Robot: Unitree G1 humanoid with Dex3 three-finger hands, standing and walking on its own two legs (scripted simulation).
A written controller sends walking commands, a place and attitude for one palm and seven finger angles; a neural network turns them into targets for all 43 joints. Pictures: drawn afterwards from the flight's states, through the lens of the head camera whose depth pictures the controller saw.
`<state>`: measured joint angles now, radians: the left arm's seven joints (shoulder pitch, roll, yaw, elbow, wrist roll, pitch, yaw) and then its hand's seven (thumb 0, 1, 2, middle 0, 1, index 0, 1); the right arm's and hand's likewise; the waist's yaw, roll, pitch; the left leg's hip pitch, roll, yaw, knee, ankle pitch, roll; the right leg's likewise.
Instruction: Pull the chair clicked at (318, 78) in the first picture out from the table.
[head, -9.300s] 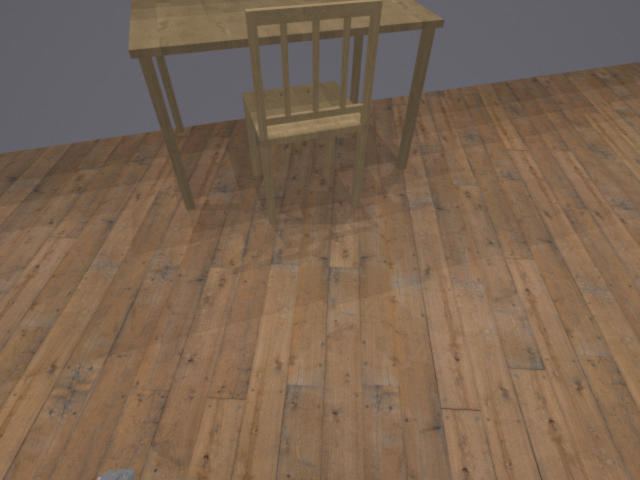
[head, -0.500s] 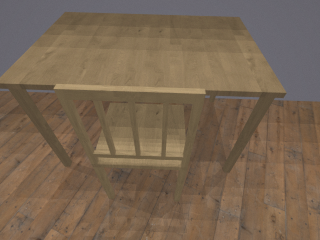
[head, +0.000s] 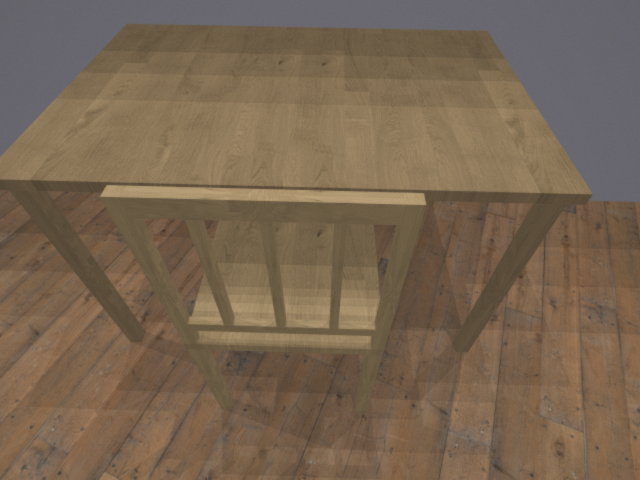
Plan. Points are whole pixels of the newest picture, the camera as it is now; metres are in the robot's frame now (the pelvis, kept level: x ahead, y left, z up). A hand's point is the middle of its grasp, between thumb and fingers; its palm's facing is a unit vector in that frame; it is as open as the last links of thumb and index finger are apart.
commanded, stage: come to a stop and stand still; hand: left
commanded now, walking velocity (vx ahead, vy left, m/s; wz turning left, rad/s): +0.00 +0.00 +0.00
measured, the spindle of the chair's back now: (275, 278) +0.45 +0.12 -0.08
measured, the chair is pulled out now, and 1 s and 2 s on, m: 0.00 0.00 0.00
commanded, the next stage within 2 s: look again from close up in 0.56 s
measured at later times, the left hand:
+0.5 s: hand out of the picture -0.01 +0.16 -0.17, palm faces +0.01 -0.98 -0.21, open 7.4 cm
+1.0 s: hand out of the picture -0.02 +0.16 -0.17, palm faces +0.04 -0.98 -0.17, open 7.4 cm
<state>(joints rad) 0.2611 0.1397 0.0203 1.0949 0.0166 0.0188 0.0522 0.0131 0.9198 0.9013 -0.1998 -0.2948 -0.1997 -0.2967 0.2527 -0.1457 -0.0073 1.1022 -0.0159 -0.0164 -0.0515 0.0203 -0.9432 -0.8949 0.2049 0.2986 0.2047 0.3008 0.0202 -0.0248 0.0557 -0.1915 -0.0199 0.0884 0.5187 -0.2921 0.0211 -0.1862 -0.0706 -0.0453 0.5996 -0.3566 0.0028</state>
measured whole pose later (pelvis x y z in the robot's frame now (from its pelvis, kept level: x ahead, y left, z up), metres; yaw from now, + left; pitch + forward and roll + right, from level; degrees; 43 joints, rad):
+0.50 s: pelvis -0.03 -0.01 +0.00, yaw +0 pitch -1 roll +1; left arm 0.30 0.17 -0.01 1.02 0.02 0.00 0.03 0.01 0.90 0.90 -0.20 -0.29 -0.20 -0.30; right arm 0.31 -0.17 0.01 1.04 -0.02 0.01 -0.01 0.00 -0.92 -0.90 0.20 0.30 0.20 0.30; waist -0.01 0.00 0.02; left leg -0.25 0.02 0.06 0.50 -0.23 0.00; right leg -0.23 -0.02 -0.07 0.54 -0.30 -0.02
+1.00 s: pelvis -0.01 +0.00 +0.01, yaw +0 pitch -1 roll +0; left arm 0.31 0.14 -0.01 1.10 0.01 -0.02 0.04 0.01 0.90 0.90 -0.20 -0.29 -0.20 -0.30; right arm 0.28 -0.15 0.01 1.12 -0.01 -0.02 -0.03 0.01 -0.93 -0.89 0.20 0.30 0.20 0.30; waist 0.01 -0.01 0.02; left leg -0.19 0.01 0.07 0.46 -0.24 0.01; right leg -0.15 -0.04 -0.07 0.47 -0.30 0.00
